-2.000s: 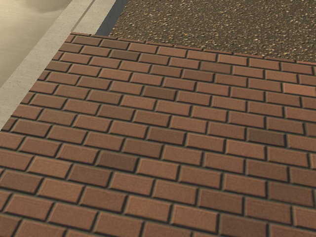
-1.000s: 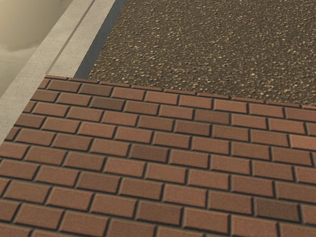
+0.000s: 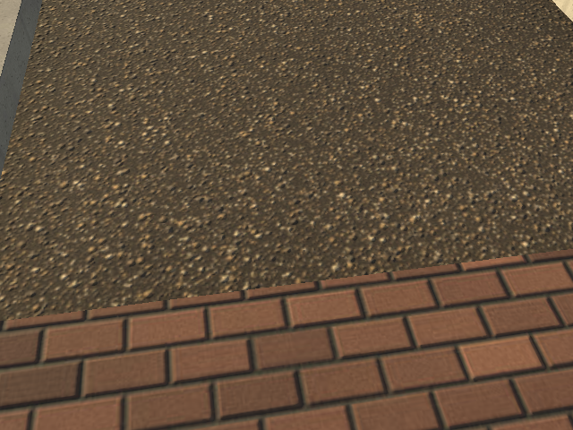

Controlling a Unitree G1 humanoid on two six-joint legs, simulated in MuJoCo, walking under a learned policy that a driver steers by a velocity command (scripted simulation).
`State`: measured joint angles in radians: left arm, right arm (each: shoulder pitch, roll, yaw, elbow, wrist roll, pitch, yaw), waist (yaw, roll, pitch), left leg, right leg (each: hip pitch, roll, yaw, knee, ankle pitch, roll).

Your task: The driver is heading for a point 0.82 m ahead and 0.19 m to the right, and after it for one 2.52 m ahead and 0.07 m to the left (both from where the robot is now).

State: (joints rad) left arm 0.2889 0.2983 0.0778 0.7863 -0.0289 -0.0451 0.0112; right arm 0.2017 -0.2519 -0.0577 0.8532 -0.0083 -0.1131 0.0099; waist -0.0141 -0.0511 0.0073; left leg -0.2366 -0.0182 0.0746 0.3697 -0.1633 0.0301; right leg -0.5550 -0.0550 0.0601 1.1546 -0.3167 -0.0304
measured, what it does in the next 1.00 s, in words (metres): walks ahead, turning right: right foot, then left foot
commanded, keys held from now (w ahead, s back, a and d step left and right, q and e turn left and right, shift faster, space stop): w+e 0.66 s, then w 0.34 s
